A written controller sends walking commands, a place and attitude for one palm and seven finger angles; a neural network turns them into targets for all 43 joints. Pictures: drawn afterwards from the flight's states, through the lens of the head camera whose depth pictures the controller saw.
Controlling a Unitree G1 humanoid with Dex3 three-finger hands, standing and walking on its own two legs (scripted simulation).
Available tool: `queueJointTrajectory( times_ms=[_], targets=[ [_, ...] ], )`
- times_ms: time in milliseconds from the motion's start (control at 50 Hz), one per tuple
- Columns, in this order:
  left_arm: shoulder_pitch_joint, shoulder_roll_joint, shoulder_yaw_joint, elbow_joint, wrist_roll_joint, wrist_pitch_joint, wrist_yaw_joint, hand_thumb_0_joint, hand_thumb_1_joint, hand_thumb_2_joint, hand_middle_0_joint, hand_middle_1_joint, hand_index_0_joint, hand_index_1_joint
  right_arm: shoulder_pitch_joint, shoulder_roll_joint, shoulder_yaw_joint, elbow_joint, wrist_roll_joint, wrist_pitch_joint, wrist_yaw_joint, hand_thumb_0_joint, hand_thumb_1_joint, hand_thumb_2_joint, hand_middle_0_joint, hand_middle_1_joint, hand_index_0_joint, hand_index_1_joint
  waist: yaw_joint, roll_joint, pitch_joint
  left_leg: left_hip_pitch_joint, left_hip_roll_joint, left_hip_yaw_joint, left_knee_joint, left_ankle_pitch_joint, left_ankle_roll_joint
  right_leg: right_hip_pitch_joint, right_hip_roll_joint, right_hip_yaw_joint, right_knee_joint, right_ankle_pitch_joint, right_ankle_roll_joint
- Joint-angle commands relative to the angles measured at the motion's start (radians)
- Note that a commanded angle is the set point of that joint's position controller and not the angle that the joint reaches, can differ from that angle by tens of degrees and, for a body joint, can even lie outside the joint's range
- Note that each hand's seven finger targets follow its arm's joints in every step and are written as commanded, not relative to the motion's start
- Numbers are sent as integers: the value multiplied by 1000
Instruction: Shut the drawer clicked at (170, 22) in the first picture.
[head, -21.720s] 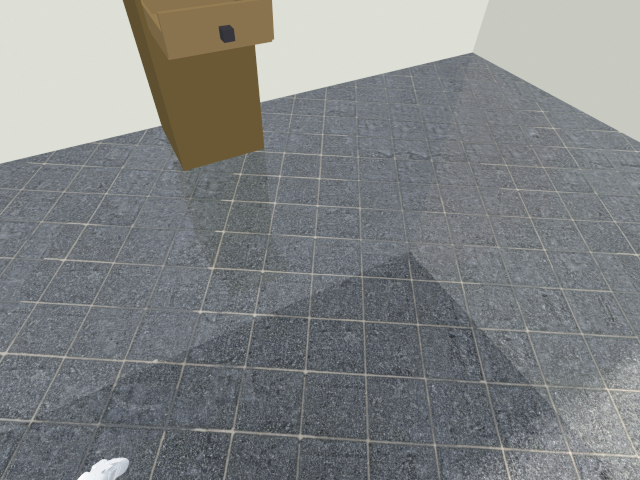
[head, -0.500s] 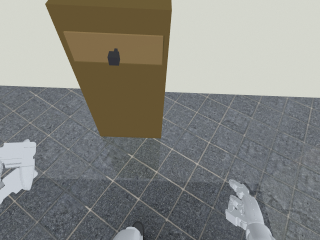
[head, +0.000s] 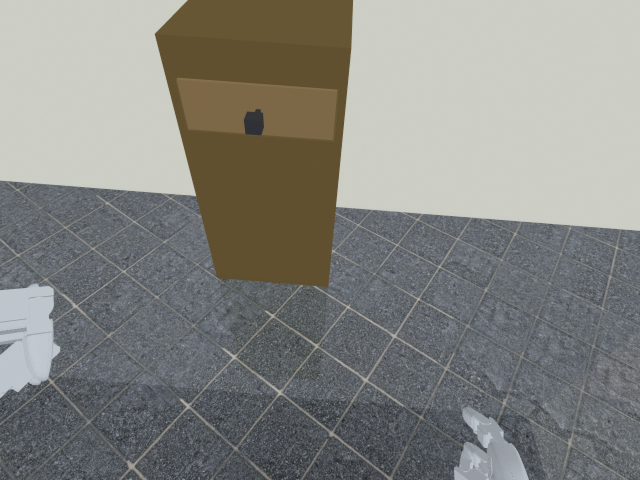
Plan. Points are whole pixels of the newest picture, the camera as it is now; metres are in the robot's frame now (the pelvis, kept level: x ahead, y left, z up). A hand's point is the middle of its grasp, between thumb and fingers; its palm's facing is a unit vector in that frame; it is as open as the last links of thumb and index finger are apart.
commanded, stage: stop stepping back and stand still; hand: left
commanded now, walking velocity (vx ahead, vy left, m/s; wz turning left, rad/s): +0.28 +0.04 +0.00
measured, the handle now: (255, 119) +0.90 +0.21 -0.03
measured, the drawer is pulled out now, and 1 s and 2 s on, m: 0.00 0.00 0.00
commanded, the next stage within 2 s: let the arm hang, fingers relaxed in 0.52 s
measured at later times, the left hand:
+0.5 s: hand out of the picture +0.14 +0.25 +0.18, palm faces +0.45 -0.80 -0.41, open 3.2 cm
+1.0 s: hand out of the picture -0.03 +0.23 -0.17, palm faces +0.09 -0.97 -0.22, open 3.5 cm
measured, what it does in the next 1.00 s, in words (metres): steps on the spot: left foot, then left foot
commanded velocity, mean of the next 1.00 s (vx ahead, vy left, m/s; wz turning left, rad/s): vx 0.06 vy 0.01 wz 0.00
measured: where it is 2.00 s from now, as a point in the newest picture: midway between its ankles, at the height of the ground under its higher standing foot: outside the picture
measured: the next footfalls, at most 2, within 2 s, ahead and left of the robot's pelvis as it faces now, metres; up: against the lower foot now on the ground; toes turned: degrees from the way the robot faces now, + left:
left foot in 0.16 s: +0.03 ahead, +0.13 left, +0.00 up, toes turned +4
left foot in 0.60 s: +0.03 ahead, +0.14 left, +0.00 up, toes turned +6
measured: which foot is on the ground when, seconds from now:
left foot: up 0.00-0.14, down 0.16-0.36, up 0.38-0.58, down 0.60-1.00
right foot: down 0.00-1.00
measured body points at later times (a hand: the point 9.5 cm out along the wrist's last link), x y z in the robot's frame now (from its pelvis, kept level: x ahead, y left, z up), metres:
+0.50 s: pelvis -0.04 +0.00 +0.01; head -0.06 +0.01 +0.46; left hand +0.11 +0.29 +0.20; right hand +0.11 -0.23 -0.08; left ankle -0.03 +0.12 -0.69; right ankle -0.01 -0.08 -0.73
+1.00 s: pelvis -0.05 +0.03 +0.01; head -0.03 +0.06 +0.45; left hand -0.03 +0.28 -0.15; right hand +0.03 -0.20 -0.13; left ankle -0.01 +0.14 -0.73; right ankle -0.01 -0.09 -0.73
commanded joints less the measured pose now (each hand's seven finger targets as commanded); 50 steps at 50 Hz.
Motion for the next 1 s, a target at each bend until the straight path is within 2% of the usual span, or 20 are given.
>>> queueJointTrajectory(
  times_ms=[0, 100, 160, 200, 260, 300, 340, 360, 440, 480, 520, 580, 600, 640, 680, 740, 780, 860, 920, 980],
  targets=[
    [-100, 95, 76, -12, -11, -21, 34, 0, 900, 900, -1400, -1600, -1400, -1600, -91, -147, -66, -114, 1, -43, -25, 0, -900, -900, 200, 300, 200, 300, -27, -76, 4, 28, 13, -18, 159, -30, 23, -70, -330, 354, -371, -280, -90],
    [-128, 72, 17, -19, 6, -16, 40, 0, 900, 900, -1400, -1600, -1400, -1600, -85, -152, -50, -112, -5, -64, -53, 0, -900, -900, 200, 300, 200, 300, -24, -35, 29, 259, 11, 35, -251, -68, 67, -151, -207, 153, -268, -362, -20],
    [-155, 90, 25, -148, 12, -36, 47, 0, 900, 900, -1400, -1600, -1400, -1600, -75, -180, -53, -136, -9, -89, -55, 0, -900, -900, 200, 300, 200, 300, -25, 187, 16, 204, 212, -293, -464, -235, 161, -90, -58, 24, 50, -108, 51],
    [-157, 117, 63, -152, 27, -34, 45, 0, 900, 900, -1400, -1600, -1400, -1600, -96, -160, -43, -118, -9, -95, -51, 0, -900, -900, 200, 300, 200, 300, -15, 235, 13, 33, 233, -281, -541, -433, 163, 26, -53, -16, 147, -122, 62],
    [-154, 117, 72, -153, 39, -26, 47, 0, 900, 900, -1400, -1600, -1400, -1600, -97, -165, -47, -125, -11, -105, -44, 0, -900, -900, 200, 300, 200, 300, -9, 226, 71, -97, 182, -165, -492, -419, 129, 162, -45, -40, 40, -78, 48],
    [-130, 93, 59, -91, 35, -29, 45, 0, 900, 900, -1400, -1600, -1400, -1600, -86, -163, -55, -115, -15, -101, -38, 0, -900, -900, 200, 300, 200, 300, -9, 91, 92, -77, 93, -74, -324, -286, 87, 145, -84, 64, -149, -147, 11],
    [-126, 108, 71, -45, 19, -26, 39, 0, 900, 900, -1400, -1600, -1400, -1600, -85, -151, -67, -109, -14, -87, -28, 0, -900, -900, 200, 300, 200, 300, -2, -161, 69, -81, -21, 47, 66, -134, 42, 54, -297, 447, -376, -412, -92],
    [-144, 101, 60, -23, 18, -23, 40, 0, 900, 900, -1400, -1600, -1400, -1600, -88, -158, -74, -103, -9, -78, -21, 0, -900, -900, 200, 300, 200, 300, 2, -172, 89, -130, -22, 35, 232, -123, 32, 43, -384, 544, -442, -444, -125],
    [-120, 83, 48, -17, 11, -47, 27, 0, 900, 900, -1400, -1600, -1400, -1600, -58, -135, -56, -96, -6, -65, -15, 0, -900, -900, 200, 300, 200, 300, -26, -63, 17, -41, 27, 21, 146, -15, 31, 64, -324, 267, -322, -52, -120],
    [-118, 87, 46, -32, 11, -49, 31, 0, 900, 900, -1400, -1600, -1400, -1600, -92, -124, -45, -108, -6, -69, -26, 0, -900, -900, 200, 300, 200, 300, -13, -112, 10, 118, 22, 56, -48, 12, 43, -12, -278, 176, -294, -68, -85],
    [-104, 84, 46, -70, 7, -48, 35, 0, 900, 900, -1400, -1600, -1400, -1600, -84, -132, -46, -107, -11, -80, -35, 0, -900, -900, 200, 300, 200, 300, -15, -55, 0, 255, -1, 79, -231, 64, 51, -39, -221, 127, -264, -130, -39],
    [-116, 95, 53, -190, 9, -63, 38, 0, 900, 900, -1400, -1600, -1400, -1600, -95, -172, -57, -133, -12, -93, -40, 0, -900, -900, 200, 300, 200, 300, 2, 211, -23, 293, 192, -192, -393, 75, 122, -47, -92, 44, -27, -17, 48],
    [-210, -100, -326, 694, 94, 123, -110, 0, 900, 900, -1400, -1600, -1400, -1600, -86, -361, -120, 106, -25, -109, 62, 0, -900, -900, 200, 300, 200, 300, -63, 218, 89, 117, 205, -216, -241, 434, 153, -160, -117, -38, 168, 142, 69],
    [-203, -141, -289, 725, 69, 250, -127, 0, 900, 900, -1320, -1513, -1320, -1513, -48, -221, -84, 79, -16, -7, 55, 0, -900, -900, 200, 300, 200, 300, -32, 230, 1, 64, 201, -155, -282, 444, 150, -55, -100, -2, 180, -161, 69],
    [-259, -139, -310, 812, 65, 240, -127, 0, 900, 900, -1240, -1427, -1240, -1427, -48, -203, -66, 77, -30, 1, 50, 0, -900, -900, 200, 300, 200, 300, -5, 31, -76, 118, 191, -171, -241, 546, 144, -2, -91, -5, 123, -101, 55],
    [-286, -69, -315, 1011, 69, 224, -123, 0, 900, 900, -1120, -1297, -1120, -1297, -30, -185, -64, 102, -21, 17, 42, 0, -900, -900, 200, 300, 200, 300, -2, -265, -133, 148, 34, -22, -108, 356, 51, 155, -201, 119, -61, 507, 4],
    [-372, -33, -328, 1132, 57, 231, -123, 0, 900, 900, -1040, -1210, -1040, -1210, -22, -199, -67, 150, -21, 48, 50, 0, -900, -900, 200, 300, 200, 300, -31, -150, -48, 204, 16, -26, -164, 194, 42, 25, -214, 133, -114, 294, -20],
    [-386, -52, -353, 1330, 50, 241, -116, 0, 900, 900, -880, -1037, -880, -1037, -58, -190, -52, 219, -27, 68, 49, 0, -900, -900, 200, 300, 200, 300, -3, 140, 54, 169, 63, -74, -292, 196, 57, 29, -132, 89, -136, 69, 13],
    [-344, -90, -357, 1453, 45, 240, -112, 0, 900, 900, -760, -907, -760, -907, -29, -155, -50, 269, -27, 78, 42, 0, -900, -900, 200, 300, 200, 300, 2, 226, 30, 169, 69, -78, -345, 49, 56, 69, -124, 73, -174, 16, 9],
    [-351, -79, -363, 1531, 45, 237, -116, 0, 900, 900, -640, -777, -640, -777, -1, -165, -57, 309, -22, 82, 38, 0, -900, -900, 200, 300, 200, 300, -2, 149, 11, 191, 75, -86, -358, -6, 58, 79, -127, 71, -202, 3, 3]
  ],
)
